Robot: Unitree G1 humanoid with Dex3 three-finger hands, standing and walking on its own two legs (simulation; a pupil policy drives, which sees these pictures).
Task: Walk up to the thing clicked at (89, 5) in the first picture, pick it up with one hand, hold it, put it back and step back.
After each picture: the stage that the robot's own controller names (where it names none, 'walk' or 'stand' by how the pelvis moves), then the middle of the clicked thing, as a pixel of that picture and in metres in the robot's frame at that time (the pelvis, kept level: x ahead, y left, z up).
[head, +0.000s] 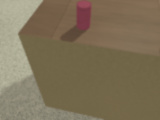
stand; (83, 15) +0.67 +0.02 +0.07
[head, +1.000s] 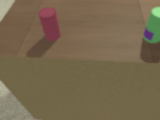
walk; (50, 24) +0.56 +0.17 +0.09
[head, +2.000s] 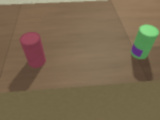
stand; (33, 50) +0.44 +0.19 +0.08
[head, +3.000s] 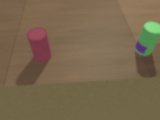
stand; (40, 46) +0.46 +0.18 +0.07
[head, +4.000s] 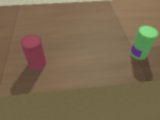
stand; (34, 53) +0.43 +0.19 +0.07
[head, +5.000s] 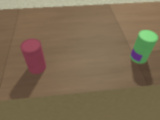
stand; (34, 57) +0.42 +0.19 +0.07
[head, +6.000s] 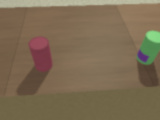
stand; (41, 54) +0.43 +0.17 +0.07
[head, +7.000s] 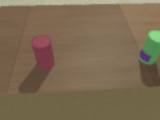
stand; (43, 53) +0.44 +0.16 +0.07
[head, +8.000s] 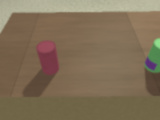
rise first; (48, 58) +0.42 +0.16 +0.07
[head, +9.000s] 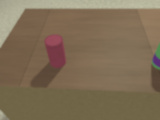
go down; (56, 51) +0.45 +0.15 +0.07
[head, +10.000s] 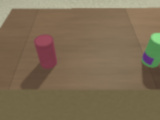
go down; (46, 52) +0.45 +0.15 +0.08
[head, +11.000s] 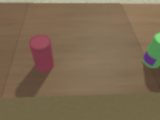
go down; (42, 54) +0.42 +0.14 +0.09
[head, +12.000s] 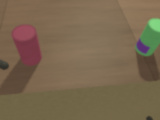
close in; (28, 46) +0.43 +0.16 +0.10
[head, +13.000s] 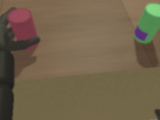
close; (25, 30) +0.47 +0.16 +0.12
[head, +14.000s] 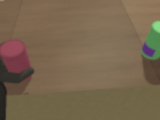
lift; (17, 61) +0.36 +0.20 +0.13
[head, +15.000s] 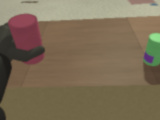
lift; (28, 40) +0.32 +0.16 +0.27
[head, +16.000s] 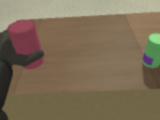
hold; (27, 45) +0.33 +0.16 +0.24
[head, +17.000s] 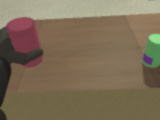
hold; (26, 43) +0.33 +0.16 +0.25
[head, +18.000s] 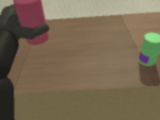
crouch; (32, 20) +0.38 +0.14 +0.29
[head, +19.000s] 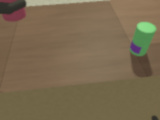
lower; out of the picture +0.48 +0.19 +0.28
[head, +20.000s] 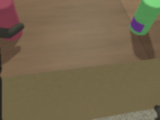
lower; (6, 19) +0.50 +0.19 +0.13
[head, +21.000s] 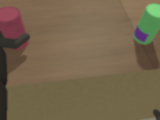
lower; (13, 29) +0.47 +0.19 +0.13
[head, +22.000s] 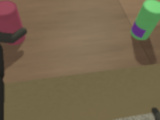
lower; (10, 24) +0.49 +0.19 +0.13
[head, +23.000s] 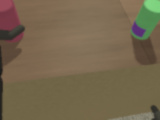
lower; (7, 21) +0.50 +0.19 +0.13
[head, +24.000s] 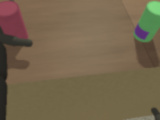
withdraw; (12, 24) +0.49 +0.19 +0.13
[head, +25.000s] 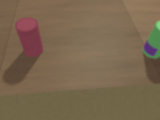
sink last; (30, 38) +0.46 +0.18 +0.11
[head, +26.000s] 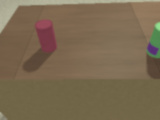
stand; (46, 36) +0.52 +0.19 +0.11
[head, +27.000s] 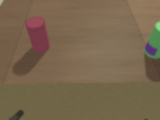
stand; (38, 35) +0.49 +0.18 +0.11
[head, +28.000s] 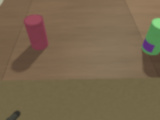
stand; (37, 33) +0.50 +0.19 +0.12
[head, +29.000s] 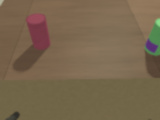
stand; (39, 32) +0.50 +0.18 +0.13
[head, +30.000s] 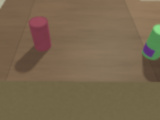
stand; (40, 34) +0.50 +0.19 +0.10
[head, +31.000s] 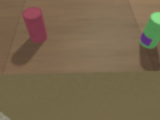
walk; (35, 26) +0.52 +0.19 +0.08
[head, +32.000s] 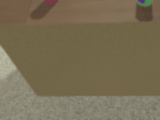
walk; out of the picture +0.75 +0.19 +0.09
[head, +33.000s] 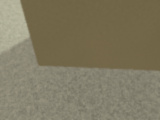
walk; out of the picture +1.08 +0.13 +0.10
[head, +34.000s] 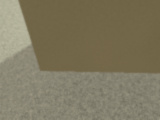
stand; out of the picture +1.10 +0.16 +0.08
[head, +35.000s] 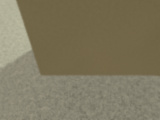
stand; out of the picture +1.12 +0.18 +0.07
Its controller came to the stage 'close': yes
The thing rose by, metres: 0.21
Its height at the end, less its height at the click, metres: +0.00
